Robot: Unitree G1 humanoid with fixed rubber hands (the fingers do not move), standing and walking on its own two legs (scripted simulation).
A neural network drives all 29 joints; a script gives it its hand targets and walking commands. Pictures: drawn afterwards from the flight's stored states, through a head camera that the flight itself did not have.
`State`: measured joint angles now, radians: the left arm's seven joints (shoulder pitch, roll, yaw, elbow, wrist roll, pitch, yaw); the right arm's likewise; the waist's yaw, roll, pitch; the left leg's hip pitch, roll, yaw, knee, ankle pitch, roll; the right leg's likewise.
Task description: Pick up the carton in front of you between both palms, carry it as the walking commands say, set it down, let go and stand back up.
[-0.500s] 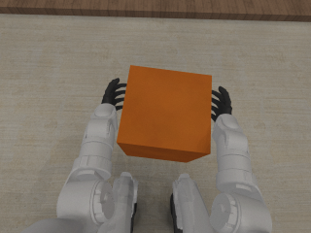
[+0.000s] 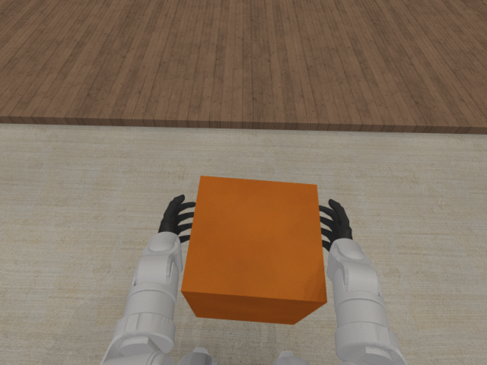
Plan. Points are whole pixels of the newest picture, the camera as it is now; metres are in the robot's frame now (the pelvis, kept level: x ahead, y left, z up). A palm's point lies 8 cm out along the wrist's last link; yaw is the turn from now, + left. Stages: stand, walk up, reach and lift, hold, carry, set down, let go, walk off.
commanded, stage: reach and lift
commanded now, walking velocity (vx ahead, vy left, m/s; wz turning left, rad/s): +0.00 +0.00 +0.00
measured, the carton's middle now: (251, 256) +0.33 +0.00 -0.09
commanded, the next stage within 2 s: hold in 1.30 s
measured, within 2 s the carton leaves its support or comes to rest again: neither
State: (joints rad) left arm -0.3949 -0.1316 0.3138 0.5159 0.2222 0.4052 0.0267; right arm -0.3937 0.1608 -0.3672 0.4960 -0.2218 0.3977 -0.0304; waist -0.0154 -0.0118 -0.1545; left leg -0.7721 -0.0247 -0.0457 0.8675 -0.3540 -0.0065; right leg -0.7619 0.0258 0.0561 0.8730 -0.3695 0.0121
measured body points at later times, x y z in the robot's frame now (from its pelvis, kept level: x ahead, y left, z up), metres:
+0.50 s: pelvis +0.00 +0.00 +0.05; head -0.02 +0.00 +0.49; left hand +0.31 +0.15 +0.06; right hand +0.32 -0.15 +0.07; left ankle +0.04 +0.12 -0.69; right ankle +0.03 -0.13 -0.69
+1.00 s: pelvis +0.02 +0.00 +0.05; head -0.01 +0.00 +0.50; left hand +0.32 +0.15 +0.07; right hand +0.33 -0.15 +0.08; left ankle +0.04 +0.12 -0.69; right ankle +0.03 -0.13 -0.69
